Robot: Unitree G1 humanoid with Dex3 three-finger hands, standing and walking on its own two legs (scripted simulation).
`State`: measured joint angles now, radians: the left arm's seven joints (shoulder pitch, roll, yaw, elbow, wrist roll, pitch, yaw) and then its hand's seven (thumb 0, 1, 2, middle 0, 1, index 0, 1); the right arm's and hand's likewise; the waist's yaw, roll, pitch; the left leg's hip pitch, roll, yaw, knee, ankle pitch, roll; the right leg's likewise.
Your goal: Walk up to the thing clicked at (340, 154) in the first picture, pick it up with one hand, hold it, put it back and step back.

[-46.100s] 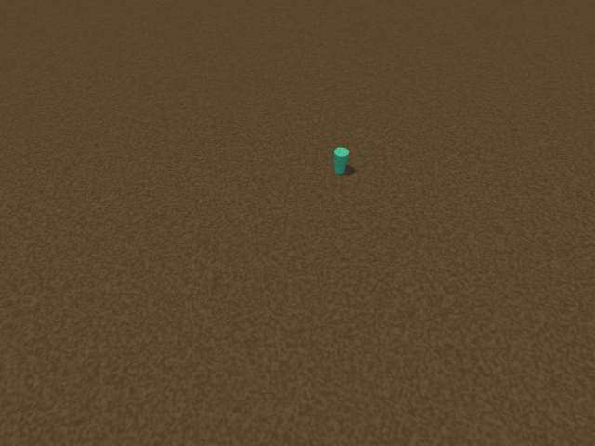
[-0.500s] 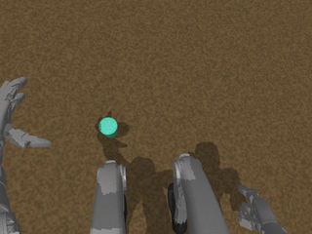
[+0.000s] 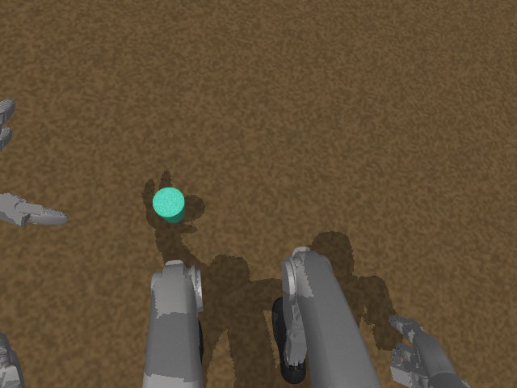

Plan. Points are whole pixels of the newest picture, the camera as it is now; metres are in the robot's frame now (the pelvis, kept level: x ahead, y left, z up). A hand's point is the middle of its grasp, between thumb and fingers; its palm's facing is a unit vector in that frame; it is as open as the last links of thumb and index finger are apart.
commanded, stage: go down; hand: left
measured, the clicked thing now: (171, 208) +0.47 +0.16 -0.41
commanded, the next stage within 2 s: none
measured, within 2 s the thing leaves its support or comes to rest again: neither
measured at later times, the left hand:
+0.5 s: hand (25, 179) +0.43 +0.32 -0.06, palm faces -0.09 -0.90 -0.43, open 16.2 cm
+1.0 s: hand (23, 184) +0.43 +0.33 -0.07, palm faces -0.07 -0.92 -0.39, open 16.7 cm
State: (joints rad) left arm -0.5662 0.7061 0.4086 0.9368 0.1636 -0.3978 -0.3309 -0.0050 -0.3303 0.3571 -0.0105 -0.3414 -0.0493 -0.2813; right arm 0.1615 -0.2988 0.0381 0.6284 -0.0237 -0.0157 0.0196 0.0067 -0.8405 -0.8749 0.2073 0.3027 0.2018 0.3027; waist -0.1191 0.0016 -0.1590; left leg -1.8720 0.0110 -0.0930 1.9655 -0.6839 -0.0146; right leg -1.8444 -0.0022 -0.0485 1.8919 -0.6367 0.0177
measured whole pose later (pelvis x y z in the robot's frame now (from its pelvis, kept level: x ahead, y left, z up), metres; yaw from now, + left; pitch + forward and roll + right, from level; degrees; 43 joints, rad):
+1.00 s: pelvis -0.01 +0.00 -0.04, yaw -1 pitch +34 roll -6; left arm -0.62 0.78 0.50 0.98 0.09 -0.44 -0.45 -0.01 -0.36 0.13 -0.01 -0.12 -0.04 -0.06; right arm 0.15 -0.31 0.06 0.63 -0.03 -0.01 0.02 0.01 -0.84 -0.88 0.21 0.30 0.20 0.30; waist -0.14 -0.01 -0.13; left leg -2.00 0.00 -0.10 2.11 -0.69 -0.01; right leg -1.97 0.00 -0.05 2.03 -0.64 0.02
